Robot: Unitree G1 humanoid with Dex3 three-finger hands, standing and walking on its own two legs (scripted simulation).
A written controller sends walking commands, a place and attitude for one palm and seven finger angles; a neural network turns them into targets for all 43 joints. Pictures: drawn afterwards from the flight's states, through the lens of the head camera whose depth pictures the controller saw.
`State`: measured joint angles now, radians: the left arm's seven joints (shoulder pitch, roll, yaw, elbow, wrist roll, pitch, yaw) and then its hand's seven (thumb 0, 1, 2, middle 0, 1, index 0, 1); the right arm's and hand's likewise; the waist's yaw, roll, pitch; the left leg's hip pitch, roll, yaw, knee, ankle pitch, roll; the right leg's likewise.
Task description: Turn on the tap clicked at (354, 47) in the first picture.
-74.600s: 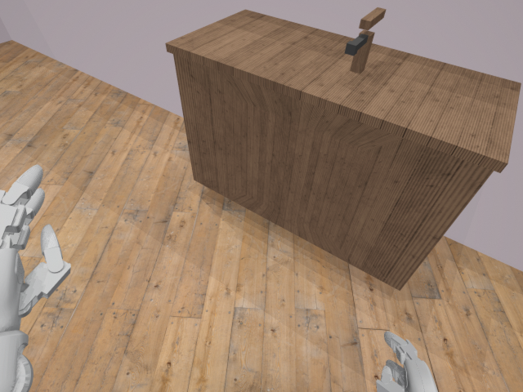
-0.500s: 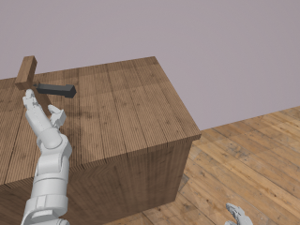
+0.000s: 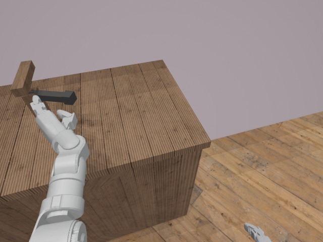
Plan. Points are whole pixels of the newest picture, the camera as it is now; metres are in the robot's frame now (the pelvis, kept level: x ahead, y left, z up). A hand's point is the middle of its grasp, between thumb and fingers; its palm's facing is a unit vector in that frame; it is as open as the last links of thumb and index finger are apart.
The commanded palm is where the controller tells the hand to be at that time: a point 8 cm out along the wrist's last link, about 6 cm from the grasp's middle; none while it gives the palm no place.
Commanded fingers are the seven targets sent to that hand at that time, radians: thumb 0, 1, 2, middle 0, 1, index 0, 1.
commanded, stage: push the lever round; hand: left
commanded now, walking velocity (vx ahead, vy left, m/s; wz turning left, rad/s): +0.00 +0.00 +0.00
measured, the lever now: (69, 97) +0.46 +0.28 +0.13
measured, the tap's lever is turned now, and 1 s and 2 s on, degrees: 66 80 86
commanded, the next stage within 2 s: lift the hand up off the lever in 1.68 s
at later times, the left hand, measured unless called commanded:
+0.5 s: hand (81, 111) +0.41 +0.23 +0.12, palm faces +0.81 -0.59 -0.08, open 7.8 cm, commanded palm +0.37 +0.25 +0.12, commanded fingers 0.00 0.90 0.90 -0.15 -0.15 -0.15 -0.15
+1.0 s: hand (87, 105) +0.44 +0.23 +0.12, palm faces +0.84 -0.53 -0.10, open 8.1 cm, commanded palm +0.40 +0.25 +0.12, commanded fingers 0.00 0.90 0.90 -0.15 -0.15 -0.15 -0.15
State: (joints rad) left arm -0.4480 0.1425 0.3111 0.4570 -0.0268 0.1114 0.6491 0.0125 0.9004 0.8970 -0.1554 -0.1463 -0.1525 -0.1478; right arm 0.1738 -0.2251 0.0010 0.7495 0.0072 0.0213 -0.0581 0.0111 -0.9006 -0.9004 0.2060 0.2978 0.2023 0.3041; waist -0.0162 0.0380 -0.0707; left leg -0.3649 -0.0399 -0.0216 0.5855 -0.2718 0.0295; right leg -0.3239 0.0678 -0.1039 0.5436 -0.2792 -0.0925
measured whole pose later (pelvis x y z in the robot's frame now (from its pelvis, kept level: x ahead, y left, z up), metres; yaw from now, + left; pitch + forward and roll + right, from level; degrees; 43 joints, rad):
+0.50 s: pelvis +0.01 +0.00 +0.00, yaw +1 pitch +5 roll +0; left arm -0.56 0.10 0.33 0.57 0.01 0.11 0.77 0.01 0.90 0.90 -0.15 -0.15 -0.15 -0.15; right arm 0.19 -0.23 -0.02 0.78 -0.02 0.01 -0.02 0.01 -0.90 -0.90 0.21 0.30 0.20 0.30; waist -0.03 0.04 -0.09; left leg -0.40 -0.04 -0.04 0.61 -0.29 0.02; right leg -0.36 0.07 -0.12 0.57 -0.30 -0.10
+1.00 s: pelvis +0.00 -0.02 -0.01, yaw +1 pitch +7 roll +0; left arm -0.72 0.13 0.40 0.77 0.06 0.05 0.85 0.01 0.90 0.90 -0.15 -0.15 -0.08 -0.13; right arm 0.22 -0.22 -0.02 0.79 -0.04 0.01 0.00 0.01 -0.90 -0.90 0.21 0.30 0.20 0.30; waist -0.05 0.03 -0.10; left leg -0.47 -0.03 -0.05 0.64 -0.29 0.01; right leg -0.42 0.07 -0.13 0.59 -0.31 -0.11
